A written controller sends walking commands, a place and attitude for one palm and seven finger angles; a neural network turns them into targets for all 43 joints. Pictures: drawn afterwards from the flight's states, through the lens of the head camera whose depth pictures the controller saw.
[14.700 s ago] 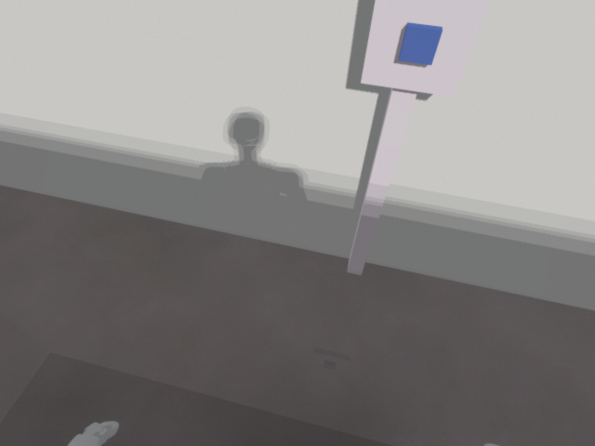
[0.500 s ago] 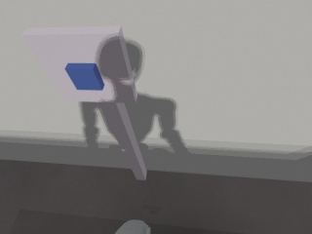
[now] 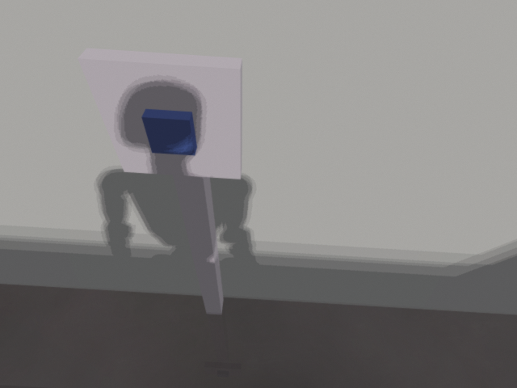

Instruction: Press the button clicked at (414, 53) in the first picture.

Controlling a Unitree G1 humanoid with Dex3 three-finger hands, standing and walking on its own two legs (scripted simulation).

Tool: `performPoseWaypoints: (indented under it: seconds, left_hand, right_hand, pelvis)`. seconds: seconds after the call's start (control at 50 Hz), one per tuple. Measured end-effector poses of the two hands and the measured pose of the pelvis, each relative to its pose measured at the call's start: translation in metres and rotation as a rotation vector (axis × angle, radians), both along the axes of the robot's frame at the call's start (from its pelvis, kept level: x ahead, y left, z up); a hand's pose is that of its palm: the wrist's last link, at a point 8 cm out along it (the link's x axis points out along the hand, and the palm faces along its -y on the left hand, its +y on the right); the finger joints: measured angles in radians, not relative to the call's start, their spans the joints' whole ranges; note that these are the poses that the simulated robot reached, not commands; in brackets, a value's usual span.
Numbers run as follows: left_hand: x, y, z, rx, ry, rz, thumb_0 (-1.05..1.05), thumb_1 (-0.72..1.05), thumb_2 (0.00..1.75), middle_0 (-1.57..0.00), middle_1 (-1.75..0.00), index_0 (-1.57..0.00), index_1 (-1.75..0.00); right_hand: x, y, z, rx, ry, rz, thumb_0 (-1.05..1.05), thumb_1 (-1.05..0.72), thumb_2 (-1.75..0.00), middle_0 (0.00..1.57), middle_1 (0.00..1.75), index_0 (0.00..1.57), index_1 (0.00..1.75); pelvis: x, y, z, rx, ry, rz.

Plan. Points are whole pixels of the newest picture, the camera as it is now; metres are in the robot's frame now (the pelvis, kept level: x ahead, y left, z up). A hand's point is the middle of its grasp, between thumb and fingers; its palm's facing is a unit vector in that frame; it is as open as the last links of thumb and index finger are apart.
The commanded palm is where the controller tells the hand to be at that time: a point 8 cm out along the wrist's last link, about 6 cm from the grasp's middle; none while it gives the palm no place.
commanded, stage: come to a stop and stand still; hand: left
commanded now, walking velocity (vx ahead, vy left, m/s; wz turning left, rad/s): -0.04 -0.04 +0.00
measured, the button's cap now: (171, 131) +0.45 +0.17 +0.15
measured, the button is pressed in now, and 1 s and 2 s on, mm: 0 0 0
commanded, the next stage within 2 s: look again from close up in 0.56 s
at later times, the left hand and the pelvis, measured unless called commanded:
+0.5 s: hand out of the picture -0.02 +0.11 -0.18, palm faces +0.05 -0.99 -0.15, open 16.5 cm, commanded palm none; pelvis +0.02 -0.04 +0.00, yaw +1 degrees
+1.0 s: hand out of the picture -0.04 +0.18 -0.18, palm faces +0.00 -0.97 -0.23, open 16.4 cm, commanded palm none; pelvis -0.01 +0.00 -0.01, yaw +0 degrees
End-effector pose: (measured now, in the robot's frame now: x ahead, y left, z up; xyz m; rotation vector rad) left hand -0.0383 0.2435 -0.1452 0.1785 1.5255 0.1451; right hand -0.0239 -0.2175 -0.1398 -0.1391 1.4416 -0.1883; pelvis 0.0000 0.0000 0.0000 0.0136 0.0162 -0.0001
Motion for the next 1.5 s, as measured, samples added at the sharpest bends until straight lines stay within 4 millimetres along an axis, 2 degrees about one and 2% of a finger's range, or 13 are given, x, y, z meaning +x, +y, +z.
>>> performPoseWaypoints:
  seconds: [0.1, 0.18, 0.26, 0.42, 0.56, 0.68, 0.76, 1.02, 1.14, 1.26, 1.3, 1.36, 1.5]
  left_hand:
    - [0.015, -0.011, 0.002, 0.025, 0.024, -0.048, -0.09, -0.55, 0.27, -0.15, -0.3, -0.15, -0.3]
    - [0.024, -0.025, 0.005, 0.047, 0.006, -0.05, -0.1, -0.56, 0.27, -0.15, -0.3, -0.15, -0.3]
    - [0.026, -0.039, 0.003, 0.039, -0.014, -0.024, -0.1, -0.57, 0.26, -0.15, -0.3, -0.15, -0.3]
    - [0.017, -0.073, -0.005, -0.03, -0.016, 0.037, -0.08, -0.56, 0.27, -0.15, -0.3, -0.15, -0.3]
    - [0.008, -0.089, -0.006, -0.058, -0.027, 0.081, -0.05, -0.52, 0.29, -0.15, -0.3, -0.16, -0.3]
    - [0.003, -0.085, -0.005, -0.046, -0.035, 0.077, -0.03, -0.5, 0.3, -0.15, -0.3, -0.16, -0.3]
    - [-0.002, -0.071, -0.005, -0.026, -0.056, 0.046, -0.02, -0.49, 0.3, -0.15, -0.3, -0.16, -0.3]
    - [-0.005, -0.015, 0.001, 0.029, -0.074, 0.0, -0.05, -0.51, 0.29, -0.15, -0.3, -0.15, -0.3]
    - [-0.011, -0.014, 0.003, 0.025, -0.052, 0.006, -0.04, -0.51, 0.29, -0.15, -0.3, -0.15, -0.3]
    - [-0.012, -0.028, 0.0, -0.002, -0.038, 0.02, -0.03, -0.5, 0.29, -0.15, -0.3, -0.15, -0.3]
    - [0.007, -0.031, 0.01, -0.016, -0.153, -0.043, -0.08, -0.53, 0.28, -0.16, -0.3, -0.16, -0.3]
    - [0.048, -0.025, 0.043, 0.04, -0.429, -0.042, -0.15, -0.62, 0.24, -0.18, -0.33, -0.18, -0.32]
    - [0.186, -0.02, 0.143, 0.042, -1.197, -0.001, -0.09, -0.41, 0.32, -0.3, -0.46, -0.31, -0.46]
  right_hand:
    - [-0.025, -0.005, -0.012, 0.035, 0.089, -0.053, 0.0, -0.91, -0.9, 0.2, 0.3, 0.2, 0.3]
    - [-0.03, -0.014, -0.02, 0.063, 0.135, -0.065, 0.0, -0.9, -0.9, 0.2, 0.3, 0.2, 0.3]
    - [-0.017, -0.021, -0.023, 0.066, 0.131, -0.042, 0.0, -0.9, -0.9, 0.2, 0.3, 0.2, 0.3]
    - [0.033, -0.028, -0.019, 0.051, 0.021, 0.02, 0.0, -0.91, -0.9, 0.2, 0.3, 0.2, 0.3]
    - [0.05, -0.041, -0.015, 0.015, -0.022, 0.049, 0.01, -0.93, -0.9, 0.2, 0.3, 0.2, 0.3]
    - [0.047, -0.043, -0.013, 0.011, -0.032, 0.052, 0.01, -0.93, -0.9, 0.2, 0.3, 0.2, 0.3]
    - [0.046, -0.04, -0.016, 0.01, -0.079, 0.043, 0.01, -0.93, -0.9, 0.2, 0.3, 0.2, 0.3]
    - [0.003, 0.008, -0.023, 0.076, -0.065, 0.042, 0.0, -0.92, -0.9, 0.2, 0.3, 0.2, 0.3]
    - [-0.013, 0.019, -0.022, 0.103, -0.012, 0.039, 0.0, -0.91, -0.9, 0.2, 0.3, 0.2, 0.3]
    - [-0.014, 0.016, -0.02, 0.095, 0.019, 0.039, 0.0, -0.9, -0.9, 0.2, 0.3, 0.2, 0.3]
    - [0.0, 0.008, -0.015, 0.055, -0.081, 0.027, 0.0, -0.9, -0.9, 0.2, 0.3, 0.2, 0.3]
    - [0.032, -0.015, -0.007, -0.029, -0.288, 0.001, 0.02, -0.92, -0.9, 0.2, 0.3, 0.2, 0.3]
    - [0.142, -0.051, 0.028, -0.135, -0.722, 0.058, 0.02, -0.91, -0.9, 0.2, 0.3, 0.2, 0.3]
  pelvis:
    - [0.007, -0.014, -0.006, 0.015, 0.008, -0.012]
    - [0.014, -0.025, -0.009, -0.003, 0.003, -0.006]
    - [0.02, -0.032, -0.009, -0.016, -0.01, 0.013]
    - [0.022, -0.039, -0.006, -0.008, -0.027, 0.014]
    - [0.02, -0.04, -0.004, -0.01, -0.035, 0.02]
    - [0.014, -0.04, -0.003, -0.015, -0.034, 0.018]
    - [0.002, -0.03, -0.008, -0.036, -0.029, 0.009]
    - [-0.01, -0.002, -0.009, -0.007, -0.045, -0.003]
    - [-0.012, 0.001, -0.007, 0.0, -0.031, -0.003]
    - [-0.009, 0.0, -0.007, -0.005, -0.021, 0.0]
    - [-0.008, -0.001, -0.008, -0.005, -0.023, -0.014]
    - [-0.003, 0.0, -0.011, -0.006, -0.019, -0.006]
    - [-0.005, -0.004, -0.022, -0.004, 0.022, 0.022]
